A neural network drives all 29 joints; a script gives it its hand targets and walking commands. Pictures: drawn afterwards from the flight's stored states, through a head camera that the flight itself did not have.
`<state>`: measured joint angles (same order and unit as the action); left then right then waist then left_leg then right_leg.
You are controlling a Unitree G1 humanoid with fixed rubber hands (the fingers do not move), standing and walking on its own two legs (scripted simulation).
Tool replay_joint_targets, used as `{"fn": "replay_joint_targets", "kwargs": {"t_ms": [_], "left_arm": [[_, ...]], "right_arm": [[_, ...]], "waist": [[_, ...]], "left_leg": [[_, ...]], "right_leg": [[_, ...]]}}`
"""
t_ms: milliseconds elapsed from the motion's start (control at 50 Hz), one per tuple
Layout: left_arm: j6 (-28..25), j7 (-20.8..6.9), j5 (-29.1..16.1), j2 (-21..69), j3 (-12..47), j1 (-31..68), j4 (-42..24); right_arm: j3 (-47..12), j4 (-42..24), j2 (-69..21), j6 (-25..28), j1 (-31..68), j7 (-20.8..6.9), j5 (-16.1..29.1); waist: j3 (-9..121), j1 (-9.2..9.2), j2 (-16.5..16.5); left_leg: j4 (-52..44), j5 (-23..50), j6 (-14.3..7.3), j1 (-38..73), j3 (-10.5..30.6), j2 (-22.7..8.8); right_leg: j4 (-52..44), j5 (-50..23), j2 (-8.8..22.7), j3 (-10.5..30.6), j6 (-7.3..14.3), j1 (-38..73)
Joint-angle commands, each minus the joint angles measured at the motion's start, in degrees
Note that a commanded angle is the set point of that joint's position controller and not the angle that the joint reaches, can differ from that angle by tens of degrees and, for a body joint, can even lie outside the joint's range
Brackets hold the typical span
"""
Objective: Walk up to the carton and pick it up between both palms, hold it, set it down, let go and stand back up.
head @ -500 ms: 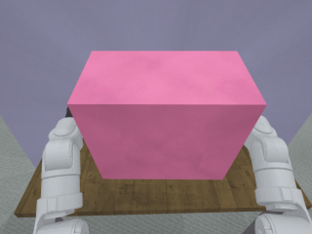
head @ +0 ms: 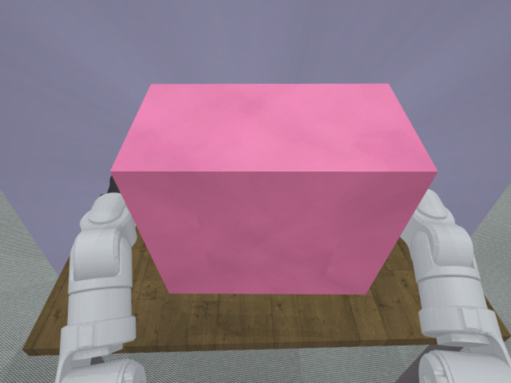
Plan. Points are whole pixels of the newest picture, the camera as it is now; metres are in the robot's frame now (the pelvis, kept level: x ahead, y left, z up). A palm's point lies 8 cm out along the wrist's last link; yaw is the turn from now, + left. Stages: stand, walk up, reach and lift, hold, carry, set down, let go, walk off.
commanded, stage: hold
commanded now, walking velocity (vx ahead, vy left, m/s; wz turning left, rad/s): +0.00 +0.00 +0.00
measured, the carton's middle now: (268, 198) +0.34 +0.00 +0.17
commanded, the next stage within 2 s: none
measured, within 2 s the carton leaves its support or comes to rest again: neither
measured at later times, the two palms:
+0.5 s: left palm (126, 195) +0.34 +0.20 +0.17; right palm (405, 189) +0.35 -0.21 +0.18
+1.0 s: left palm (126, 194) +0.34 +0.20 +0.17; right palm (408, 191) +0.35 -0.21 +0.18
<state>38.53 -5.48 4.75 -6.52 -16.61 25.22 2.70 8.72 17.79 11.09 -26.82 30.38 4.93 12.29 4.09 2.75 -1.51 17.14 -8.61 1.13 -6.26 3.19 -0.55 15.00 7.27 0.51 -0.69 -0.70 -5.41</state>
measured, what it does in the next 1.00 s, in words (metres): stands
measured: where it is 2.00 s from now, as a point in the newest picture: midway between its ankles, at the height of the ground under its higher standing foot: outside the picture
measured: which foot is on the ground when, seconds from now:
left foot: down 0.00-1.00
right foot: down 0.00-1.00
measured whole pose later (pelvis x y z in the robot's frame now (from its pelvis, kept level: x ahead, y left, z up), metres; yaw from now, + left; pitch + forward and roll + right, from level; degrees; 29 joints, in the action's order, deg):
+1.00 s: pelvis +0.00 +0.00 +0.00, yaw +0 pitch -3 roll +0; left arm 38.7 -5.4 4.9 -6.4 -15.9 24.0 0.8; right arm 8.8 15.9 11.1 -26.8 28.8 5.0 13.1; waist 3.8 3.0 -1.2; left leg 17.4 -9.0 1.0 -5.9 3.3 -0.5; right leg 15.0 7.6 0.5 -0.8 -0.7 -4.8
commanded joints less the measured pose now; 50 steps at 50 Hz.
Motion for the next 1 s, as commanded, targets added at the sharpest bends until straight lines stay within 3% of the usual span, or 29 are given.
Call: {"fn": "replay_joint_targets", "kwargs": {"t_ms": [0,80,120,160,220,260,280,360,440,460,480,520,540,580,620,640,660,680,700,720,780,800,840,900,940,980], "left_arm": [[-3.95,-6.66,-7.59,22.93,26.1,40.89,-13.76],[-3.89,-6.87,-7.36,23.55,25.78,41.36,-10.93],[-3.93,-7.06,-7.13,23.55,25.09,42.14,-9.02],[-4.48,-6.59,-8.28,24.79,27.33,41.83,-13.12],[-4.95,-6.13,-9.31,23.74,28.35,41.55,-16.41],[-4.26,-6.59,-7.35,21.73,25.03,39.95,-13.18],[-3.59,-6.83,-6.59,22.21,24.75,38.98,-11.56],[-3.8,-6.97,-7.85,22.24,26.25,39.24,-16.91],[-3.99,-6.5,-8.43,21.83,26.64,40.33,-15.83],[-3.87,-6.64,-7.35,21.45,24.87,39.94,-14.32],[-3.56,-6.83,-7.65,22.47,25.91,39.75,-13.13],[-3.84,-6.95,-7.74,22.49,25.69,39.82,-13.33],[-3.88,-6.88,-8.12,22.96,26.57,39.67,-13.42],[-4.04,-7.02,-8.43,22.89,26.51,39.97,-14.81],[-3.93,-7.01,-8.38,22.83,26.83,39.56,-15.74],[-3.68,-7.22,-7.51,21.78,25.47,39.31,-14.79],[-3.45,-7.29,-7.14,22.39,25.78,39.18,-14.2],[-3.43,-7.5,-6.99,21.64,25.02,39.62,-13.41],[-3.77,-7.37,-7.67,22.63,26.6,39.54,-16.3],[-3.61,-7.34,-7.4,21.48,25.62,39.81,-15.22],[-3.49,-7.34,-7.66,22.64,26.65,38.84,-15.53],[-3.64,-7.23,-7.14,22.29,26.05,38.24,-15.95],[-3.47,-6.95,-7.58,23.42,26.97,39.0,-14.41],[-4.12,-6.55,-8.4,22.98,27.78,39.14,-17.41],[-3.96,-6.17,-8.23,22.98,27.2,39.19,-16.59],[-3.72,-6.15,-7.52,22.68,26.7,37.97,-16.31]], "right_arm": [[-24.67,-17.19,-25.64,3.51,40.95,-9.54,7.19],[-23.71,-15.46,-26.28,3.64,41.33,-9.97,5.94],[-24.03,-16.26,-26.81,4.07,44.1,-10.04,5.81],[-24.97,-18.02,-26.76,4.68,43.08,-10.07,7.01],[-25.77,-20.48,-25.88,4.57,41.54,-9.61,8.11],[-26.07,-18.12,-25.91,3.77,40.91,-9.32,7.47],[-25.08,-16.97,-24.98,3.64,40.94,-9.41,7.2],[-26.27,-20.74,-25.87,3.65,39.86,-8.88,8.4],[-26.02,-21.04,-26.18,3.54,40.86,-9.21,8.05],[-26.35,-19.6,-26.52,3.23,40.64,-9.22,7.8],[-25.87,-20.15,-25.94,3.51,41.77,-9.28,7.35],[-26.65,-21.26,-27.1,3.57,42.34,-9.14,7.42],[-25.96,-20.35,-26.52,3.41,41.59,-9.07,7.46],[-26.61,-20.82,-27.01,3.33,41.13,-8.84,7.84],[-26.39,-20.69,-26.08,3.19,39.91,-9.02,8.04],[-26.54,-19.92,-25.75,2.91,39.66,-8.94,7.81],[-25.17,-18.33,-24.71,2.84,39.14,-9.06,7.5],[-25.47,-19.39,-25.46,3.04,40.31,-8.99,7.3],[-25.36,-19.58,-25.42,3.14,38.84,-9.01,7.68],[-25.42,-19.13,-25.2,3.01,39.36,-8.96,7.78],[-25.21,-21.05,-25.16,3.4,39.39,-8.91,7.56],[-25.41,-20.3,-24.86,3.17,38.65,-8.97,7.75],[-24.12,-19.44,-23.99,3.35,40.01,-9.69,7.34],[-26.09,-21.65,-25.45,3.7,39.34,-9.62,8.02],[-26.19,-22.01,-24.79,3.69,40.99,-9.8,8.47],[-25.9,-20.72,-25.03,3.57,39.6,-9.92,8.37]], "waist": [[22.4,0.7,2.7],[20.51,0.78,2.17],[19.98,-0.18,1.69],[24.51,0.49,3.74],[26.72,1.67,3.49],[22.37,-0.1,1.83],[20.51,-0.07,2.71],[24.44,0.82,2.95],[23.89,0.21,2.16],[22.33,-0.92,1.37],[23.12,-0.26,1.78],[23.54,-0.9,1.58],[23.34,0.16,2.04],[23.9,0.41,1.13],[24.82,0.82,2.52],[23.51,0.37,1.92],[22.14,1.09,2.89],[21.72,0.29,2.82],[23.83,1.24,3.69],[22.29,0.75,3.33],[22.59,1.5,3.23],[22.61,0.69,3.26],[21.66,1.39,3.61],[24.93,0.82,3.51],[24.72,-0.23,2.76],[24.25,-0.12,2.29]], "left_leg": [[-1.86,12.54,1.71,3.71,-3.27,3.75],[-2.57,9.45,1.31,3.47,-3.46,3.72],[-2.88,8.16,0.87,2.32,-3.68,3.86],[-1.15,14.33,2.0,5.06,-3.16,3.68],[0.31,18.41,2.66,7.13,-2.72,3.76],[-0.84,15.08,1.6,4.91,-3.21,4.16],[-1.53,13.66,1.79,4.03,-3.27,3.98],[-0.17,18.27,2.42,5.28,-3.03,4.15],[-0.84,14.44,1.63,4.49,-3.38,4.26],[-1.27,13.75,1.2,4.0,-3.49,4.22],[-1.61,12.14,1.37,3.86,-3.54,4.08],[-1.3,12.97,1.13,3.39,-3.63,4.15],[-1.56,12.35,1.45,3.7,-3.45,4.01],[-1.09,13.94,1.22,4.24,-3.39,4.07],[-0.62,16.27,1.95,5.21,-3.13,3.94],[-0.76,15.72,1.73,5.15,-3.34,4.13],[-1.38,14.57,2.16,4.97,-3.13,3.86],[-1.22,13.93,1.92,4.36,-3.48,4.18],[-1.02,15.35,2.57,5.07,-3.27,3.98],[-0.99,14.81,2.33,5.0,-3.34,4.06],[-0.57,16.26,2.65,5.97,-3.06,3.83],[-0.55,17.57,2.68,6.11,-2.94,3.83],[-1.31,14.76,2.86,5.94,-2.93,3.45],[-0.03,18.46,2.85,6.96,-2.73,3.62],[-0.35,17.54,2.49,6.53,-2.94,3.65],[-0.75,16.71,2.07,6.13,-3.04,3.73]], "right_leg": [[0.36,-12.64,-3.03,-1.52,-0.34,9.43],[-0.75,-8.68,-2.74,-1.52,-0.16,7.76],[-0.68,-7.96,-2.72,-1.48,-0.11,8.18],[0.55,-12.03,-3.36,-1.65,0.09,9.44],[1.04,-17.09,-3.7,-2.01,-0.46,10.03],[0.34,-15.5,-3.01,-1.7,-0.76,10.09],[0.22,-14.02,-2.97,-1.76,-0.35,9.53],[1.2,-18.96,-3.17,-1.69,-0.74,12.15],[0.45,-14.54,-3.07,-1.71,-0.68,9.88],[0.23,-14.14,-2.93,-1.62,-0.71,9.96],[0.17,-12.43,-3.06,-1.62,-0.5,9.73],[0.62,-14.47,-2.84,-1.32,-0.7,11.01],[0.53,-13.94,-2.96,-1.39,-0.59,10.19],[0.61,-16.01,-3.03,-1.59,-0.81,10.82],[1.02,-17.53,-3.18,-1.49,-0.64,11.3],[0.65,-17.18,-2.98,-1.45,-0.77,11.4],[0.28,-15.49,-3.15,-1.65,-0.46,10.1],[0.27,-15.47,-2.7,-1.44,-0.71,10.58],[0.91,-16.47,-2.97,-1.5,-0.56,11.19],[0.57,-15.73,-2.83,-1.44,-0.56,10.67],[0.55,-16.55,-3.22,-1.91,-0.54,10.59],[0.68,-16.63,-3.33,-2.06,-0.49,10.66],[-0.16,-11.95,-3.6,-2.15,0.07,8.23],[0.85,-16.56,-3.61,-2.19,-0.21,10.28],[0.41,-15.15,-3.71,-2.06,-0.18,9.32],[0.19,-14.41,-3.59,-1.99,-0.04,9.58]]}}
